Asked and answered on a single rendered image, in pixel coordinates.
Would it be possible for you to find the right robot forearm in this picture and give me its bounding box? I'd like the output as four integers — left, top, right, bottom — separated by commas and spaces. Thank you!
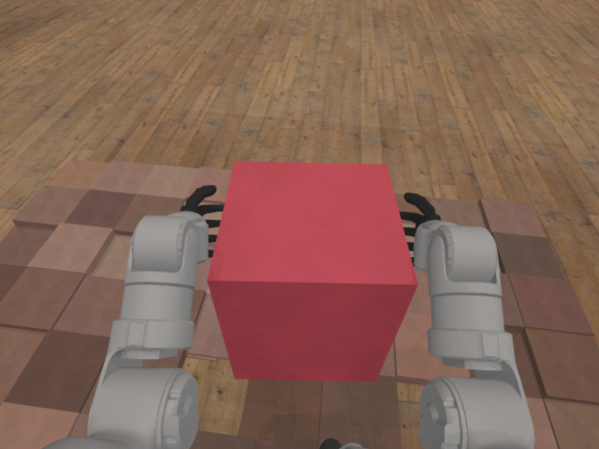
414, 220, 534, 448

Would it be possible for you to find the robot left hand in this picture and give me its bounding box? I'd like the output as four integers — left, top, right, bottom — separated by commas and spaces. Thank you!
181, 185, 224, 258

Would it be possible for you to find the robot right upper arm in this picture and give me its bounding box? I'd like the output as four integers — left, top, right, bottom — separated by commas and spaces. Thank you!
418, 376, 534, 449

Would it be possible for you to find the left robot forearm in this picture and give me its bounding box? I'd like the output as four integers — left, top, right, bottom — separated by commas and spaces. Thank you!
87, 211, 209, 434

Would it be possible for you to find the robot left upper arm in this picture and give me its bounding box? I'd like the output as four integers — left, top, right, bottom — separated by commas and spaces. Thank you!
41, 367, 198, 449

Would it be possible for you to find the robot right hand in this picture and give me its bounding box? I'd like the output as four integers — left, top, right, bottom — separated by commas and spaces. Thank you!
400, 193, 441, 267

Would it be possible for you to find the carton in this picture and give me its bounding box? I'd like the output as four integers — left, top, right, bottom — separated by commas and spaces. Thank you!
207, 161, 418, 383

